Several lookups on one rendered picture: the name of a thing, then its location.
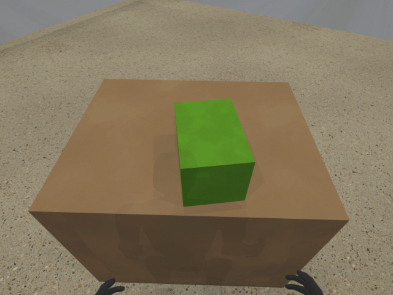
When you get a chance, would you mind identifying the right robot hand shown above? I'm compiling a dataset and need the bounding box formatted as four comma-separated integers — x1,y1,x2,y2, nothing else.
285,270,323,295

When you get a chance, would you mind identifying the carton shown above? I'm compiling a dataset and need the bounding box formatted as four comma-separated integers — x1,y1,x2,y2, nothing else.
174,99,255,207

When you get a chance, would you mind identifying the pedestal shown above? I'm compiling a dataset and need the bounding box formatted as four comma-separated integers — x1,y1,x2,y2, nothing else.
28,79,349,288

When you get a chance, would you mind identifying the left robot hand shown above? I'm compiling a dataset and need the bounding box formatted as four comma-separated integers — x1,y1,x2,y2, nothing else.
95,278,125,295

